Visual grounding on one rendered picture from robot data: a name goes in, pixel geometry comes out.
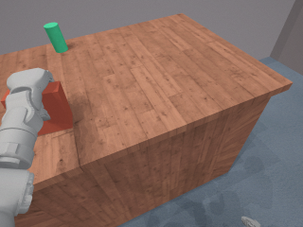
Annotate robot right hand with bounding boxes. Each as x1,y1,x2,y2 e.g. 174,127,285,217
241,216,261,227

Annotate robot left hand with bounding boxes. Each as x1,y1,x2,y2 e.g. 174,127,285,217
7,67,55,121

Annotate left robot forearm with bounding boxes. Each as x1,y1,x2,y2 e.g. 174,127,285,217
0,84,44,170

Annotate robot left upper arm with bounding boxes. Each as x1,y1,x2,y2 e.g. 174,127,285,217
0,167,35,227

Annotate sponge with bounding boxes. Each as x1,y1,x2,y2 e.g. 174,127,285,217
1,81,73,135

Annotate table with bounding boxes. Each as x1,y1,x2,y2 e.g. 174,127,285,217
0,13,293,227

